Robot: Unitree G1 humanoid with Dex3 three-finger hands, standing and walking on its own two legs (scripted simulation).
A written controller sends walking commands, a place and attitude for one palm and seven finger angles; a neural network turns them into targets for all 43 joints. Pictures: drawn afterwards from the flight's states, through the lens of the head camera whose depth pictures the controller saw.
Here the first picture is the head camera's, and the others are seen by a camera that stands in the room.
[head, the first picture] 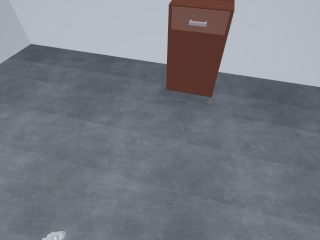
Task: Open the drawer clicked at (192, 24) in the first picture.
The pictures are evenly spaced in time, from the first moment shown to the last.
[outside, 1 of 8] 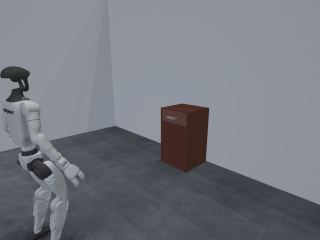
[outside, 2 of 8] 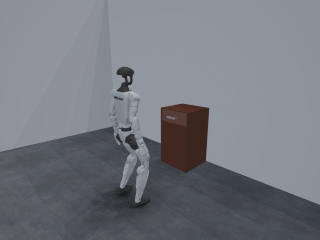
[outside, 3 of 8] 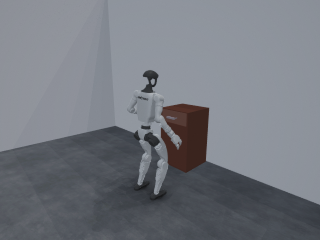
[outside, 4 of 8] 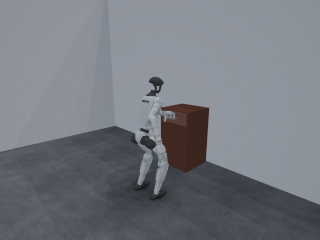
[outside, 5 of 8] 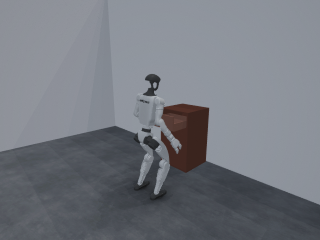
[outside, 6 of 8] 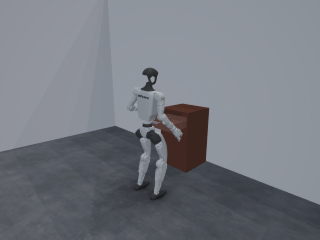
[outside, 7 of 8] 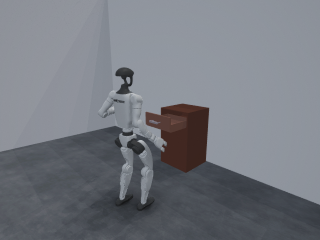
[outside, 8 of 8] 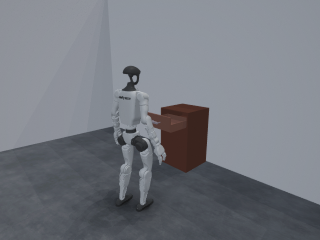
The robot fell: no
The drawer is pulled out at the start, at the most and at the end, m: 0.00 0.30 0.29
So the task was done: yes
